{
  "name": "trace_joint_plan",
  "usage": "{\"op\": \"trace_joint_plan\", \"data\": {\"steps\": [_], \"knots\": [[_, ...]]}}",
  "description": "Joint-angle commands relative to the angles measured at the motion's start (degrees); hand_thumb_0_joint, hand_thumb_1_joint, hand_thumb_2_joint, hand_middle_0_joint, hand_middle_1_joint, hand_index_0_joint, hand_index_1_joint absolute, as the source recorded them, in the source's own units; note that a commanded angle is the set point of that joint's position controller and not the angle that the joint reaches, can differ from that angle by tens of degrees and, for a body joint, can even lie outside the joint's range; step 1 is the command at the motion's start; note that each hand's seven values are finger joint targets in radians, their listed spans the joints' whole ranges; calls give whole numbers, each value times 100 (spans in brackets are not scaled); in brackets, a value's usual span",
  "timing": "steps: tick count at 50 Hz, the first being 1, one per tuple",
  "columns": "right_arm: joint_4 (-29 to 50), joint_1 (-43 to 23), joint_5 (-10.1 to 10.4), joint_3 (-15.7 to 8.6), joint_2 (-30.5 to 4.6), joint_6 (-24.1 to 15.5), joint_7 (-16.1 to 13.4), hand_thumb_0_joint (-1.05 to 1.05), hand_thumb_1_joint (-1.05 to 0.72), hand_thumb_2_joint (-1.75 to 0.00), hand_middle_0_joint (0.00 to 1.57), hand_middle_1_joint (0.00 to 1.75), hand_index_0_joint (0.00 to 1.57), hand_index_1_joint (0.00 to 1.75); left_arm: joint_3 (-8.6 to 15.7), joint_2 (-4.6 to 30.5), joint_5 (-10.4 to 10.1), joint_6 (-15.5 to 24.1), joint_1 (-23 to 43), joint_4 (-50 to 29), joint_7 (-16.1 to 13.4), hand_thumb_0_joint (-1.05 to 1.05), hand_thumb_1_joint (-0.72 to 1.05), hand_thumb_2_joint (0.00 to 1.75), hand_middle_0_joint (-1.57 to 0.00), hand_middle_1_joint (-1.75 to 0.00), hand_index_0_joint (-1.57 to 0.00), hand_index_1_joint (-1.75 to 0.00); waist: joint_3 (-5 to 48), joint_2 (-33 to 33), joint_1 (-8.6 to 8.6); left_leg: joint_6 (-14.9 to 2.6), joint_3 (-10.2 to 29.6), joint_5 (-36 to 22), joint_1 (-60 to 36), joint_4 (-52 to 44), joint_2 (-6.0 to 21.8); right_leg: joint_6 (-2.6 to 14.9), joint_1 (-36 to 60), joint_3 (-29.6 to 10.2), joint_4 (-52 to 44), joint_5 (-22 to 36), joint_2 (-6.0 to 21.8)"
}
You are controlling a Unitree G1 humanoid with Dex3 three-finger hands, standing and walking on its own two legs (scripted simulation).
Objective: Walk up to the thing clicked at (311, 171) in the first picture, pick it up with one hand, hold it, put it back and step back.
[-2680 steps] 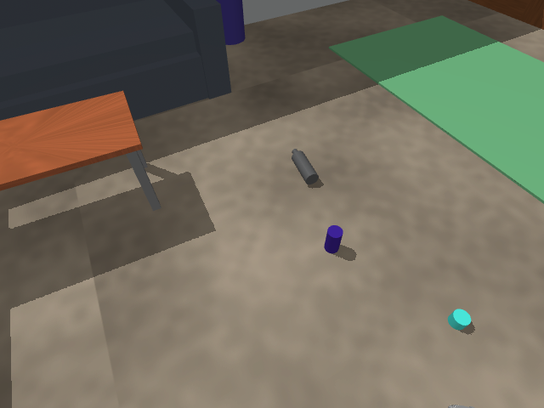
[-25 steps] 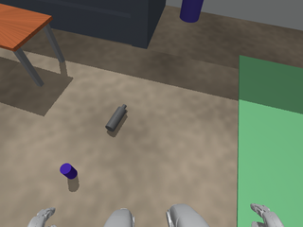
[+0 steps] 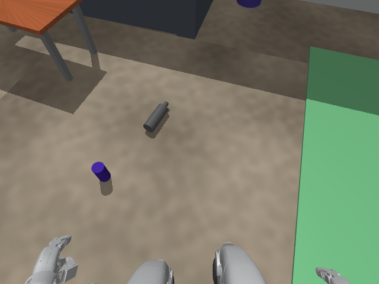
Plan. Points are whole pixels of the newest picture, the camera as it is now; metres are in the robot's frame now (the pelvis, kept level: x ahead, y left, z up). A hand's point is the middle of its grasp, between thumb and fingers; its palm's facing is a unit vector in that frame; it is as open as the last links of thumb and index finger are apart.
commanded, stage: step back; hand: left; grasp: from above
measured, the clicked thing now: (157, 115) +1.03 +0.23 -0.71
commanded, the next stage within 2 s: stand in 1.16 s
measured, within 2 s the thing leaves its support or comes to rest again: neither
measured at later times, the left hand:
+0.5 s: hand out of the picture -0.02 +0.26 -0.13, palm faces -0.01 -0.92 -0.39, open 7.4 cm
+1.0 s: hand out of the picture +0.10 +0.23 -0.13, palm faces +0.00 -0.93 -0.37, open 7.4 cm
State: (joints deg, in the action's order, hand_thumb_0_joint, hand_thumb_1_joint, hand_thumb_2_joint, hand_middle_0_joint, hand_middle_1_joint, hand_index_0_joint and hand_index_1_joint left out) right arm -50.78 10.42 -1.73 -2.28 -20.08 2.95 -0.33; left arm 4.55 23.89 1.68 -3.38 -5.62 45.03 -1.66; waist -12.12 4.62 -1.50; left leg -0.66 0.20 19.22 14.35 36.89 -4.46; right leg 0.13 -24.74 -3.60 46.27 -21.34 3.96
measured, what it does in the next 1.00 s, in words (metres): steps on the spot: right foot, then left foot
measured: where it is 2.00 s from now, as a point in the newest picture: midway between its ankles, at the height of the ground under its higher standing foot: outside the picture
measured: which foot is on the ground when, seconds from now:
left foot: down 0.00-0.26, up 0.28-0.50, down 0.52-1.00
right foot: up 0.00-0.22, down 0.24-0.56, up 0.58-0.80, down 0.82-1.00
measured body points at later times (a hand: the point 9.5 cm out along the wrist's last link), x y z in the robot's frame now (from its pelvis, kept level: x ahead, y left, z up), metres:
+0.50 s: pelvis -0.07 -0.01 +0.01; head -0.06 -0.02 +0.46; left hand -0.02 +0.31 -0.10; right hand -0.02 -0.34 -0.11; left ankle -0.05 +0.12 -0.70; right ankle -0.09 -0.14 -0.72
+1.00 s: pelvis -0.02 -0.02 +0.01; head +0.00 -0.03 +0.46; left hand +0.10 +0.28 -0.10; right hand +0.05 -0.33 -0.12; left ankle -0.04 +0.12 -0.71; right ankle +0.01 -0.14 -0.72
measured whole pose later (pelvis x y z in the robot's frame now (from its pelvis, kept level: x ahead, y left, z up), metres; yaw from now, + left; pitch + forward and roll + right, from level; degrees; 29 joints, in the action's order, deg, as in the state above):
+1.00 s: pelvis -0.02 -0.02 +0.01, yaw +1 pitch -2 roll +1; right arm -56.6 11.3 -0.2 -1.9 -21.9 0.3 -0.3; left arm 2.0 19.4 1.5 0.8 -5.3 56.5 0.4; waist -4.0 -1.0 0.5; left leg -0.6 2.3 25.0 14.4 39.8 0.2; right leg -0.3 -17.2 2.0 36.3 -17.2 3.0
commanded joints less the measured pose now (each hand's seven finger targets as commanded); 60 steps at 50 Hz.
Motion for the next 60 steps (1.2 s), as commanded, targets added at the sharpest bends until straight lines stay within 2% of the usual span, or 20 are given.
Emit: {"op": "trace_joint_plan", "data": {"steps": [1,3,7,11,13,14,15,18,22,26,28,30,33,39,42,44,45,52,54,60], "knots": [[620,-314,-74,-587,-2138,-264,-113,0,-90,-90,20,30,20,30,239,1065,-54,49,-145,-223,-81,0,90,90,-20,-30,-20,-30,1213,-1583,148,-1622,2804,-1285,825,-1902,2650,86,313,-556,2192,-1337,-506],[672,-639,-121,-390,-1589,-289,-127,0,-90,-90,20,30,20,30,261,996,-125,82,-453,-20,13,0,90,90,-20,-30,-20,-30,1153,-1250,-112,-1177,1450,-1785,492,-1532,1801,130,161,-600,2374,-801,-751],[500,-256,-91,-422,-1477,-335,-77,0,-90,-90,20,30,20,30,199,851,-30,225,-415,90,183,0,90,90,-20,-30,-20,-30,1145,-1299,175,-961,1388,625,-150,-1600,1488,-10,223,-83,124,-778,-478],[445,-268,-81,-411,-1480,-183,-9,0,-90,-90,20,30,20,30,242,777,12,500,-1104,609,123,0,90,90,-20,-30,-20,-30,1304,-1117,-89,-773,839,636,258,-552,1332,184,1831,216,-3038,-14,-580],[534,-60,13,-216,-809,-208,12,0,-90,-90,20,30,20,30,394,1403,172,611,-1016,597,71,0,90,90,-20,-30,-20,-30,1059,541,-13,-23,327,1259,2180,956,204,629,2394,-2554,-3279,-1112,828],[522,-355,-67,-325,-1174,-208,-50,0,-90,-90,20,30,20,30,467,1743,165,575,-546,406,55,0,90,90,-20,-30,-20,-30,574,156,-175,67,775,1200,1772,1178,510,1225,685,-3089,-3517,-2776,1680],[350,-258,-4,-448,-1454,-222,-27,0,-90,-90,20,30,20,30,427,1792,161,580,83,300,47,0,90,90,-20,-30,-20,-30,203,350,80,70,931,935,734,1627,704,1355,-713,-3172,-3673,-3330,1858],[155,-170,76,-400,-1266,-303,98,0,-90,-90,20,30,20,30,293,1161,98,668,-44,387,69,0,90,90,-20,-30,-20,-30,241,-33,106,92,688,310,1028,1252,335,950,386,-1539,-3305,-1754,844],[192,-243,3,-333,-1223,-414,153,0,-90,-90,20,30,20,30,370,1342,112,657,-583,572,142,0,90,90,-20,-30,-20,-30,531,474,-184,155,316,656,1183,282,419,951,1309,-1313,-3136,-1599,897],[-101,345,-15,-439,-1184,-605,86,0,-90,-90,20,30,20,30,214,1065,39,527,-452,514,187,0,90,90,-20,-30,-20,-30,1048,126,136,-4,77,-362,-545,-1591,283,654,1096,-407,-1707,676,595],[-134,707,-105,-584,-1742,-698,7,0,-90,-90,20,30,20,30,0,416,-88,509,-587,415,204,0,90,90,-20,-30,-20,-30,1518,-1601,243,-663,2803,-212,-1888,-2178,1974,125,-581,519,363,-100,-451],[-140,697,-15,-684,-2137,-653,15,0,-90,-90,20,30,20,30,189,1128,-55,489,-175,471,138,0,90,90,-20,-30,-20,-30,899,-1127,327,-1577,3418,707,-832,-2214,2578,201,-608,27,737,-1248,-104],[-3,408,-33,-519,-1607,-685,-21,0,-90,-90,20,30,20,30,160,965,-76,523,-393,525,207,0,90,90,-20,-30,-20,-30,834,-1096,121,-1063,1978,-788,-930,-1879,1850,214,-583,33,481,-744,-4],[70,11,67,-344,-1424,-551,-63,0,-90,-90,20,30,20,30,136,755,-110,568,-437,744,168,0,90,90,-20,-30,-20,-30,1149,-1399,-4,-705,849,-2628,139,-920,1325,101,1361,676,-1543,664,-365],[126,-57,217,-166,-1001,-448,-96,0,-90,-90,20,30,20,30,250,1156,-47,607,-838,937,54,0,90,90,-20,-30,-20,-30,1688,-499,-222,-182,615,-1528,912,218,716,344,2650,-229,-2053,2038,236],[-64,259,179,-199,-1014,-332,-155,0,-90,-90,20,30,20,30,256,1582,-56,614,-64,730,70,0,90,90,-20,-30,-20,-30,1620,337,-5,47,442,1389,531,1273,355,1336,1309,-2067,-2819,897,1893],[-263,456,131,-257,-1194,-318,-148,0,-90,-90,20,30,20,30,225,1513,-24,602,456,594,75,0,90,90,-20,-30,-20,-30,1252,349,205,89,439,1359,120,1279,583,1470,617,-2074,-2764,677,1905],[-560,262,32,-246,-1275,-502,-112,0,-90,-90,20,30,20,30,85,1000,-135,539,422,800,104,0,90,90,-20,-30,-20,-30,1632,49,146,-235,787,-2260,-455,-995,1070,262,1172,-44,-1381,2459,419],[-521,-250,67,-254,-1488,-517,-87,0,-90,-90,20,30,20,30,71,933,-185,513,369,866,113,0,90,90,-20,-30,-20,-30,1573,-340,-39,-349,881,-2272,-114,-874,1225,169,1421,181,-1567,1587,187],[-704,-430,97,-109,-1321,-578,-61,0,-90,-90,20,30,20,30,-93,705,-205,512,377,1257,132,0,90,90,-20,-30,-20,-30,1689,-740,74,-110,732,-2630,-459,-1281,1205,186,1927,84,-1831,2508,301]]}}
